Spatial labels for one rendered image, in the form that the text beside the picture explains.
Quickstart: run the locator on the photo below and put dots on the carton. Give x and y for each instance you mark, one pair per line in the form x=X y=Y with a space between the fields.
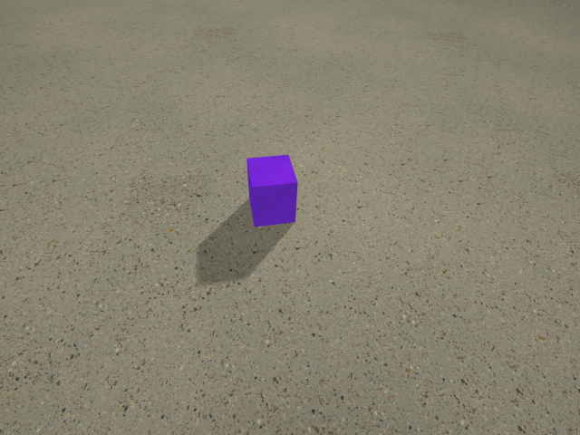
x=272 y=190

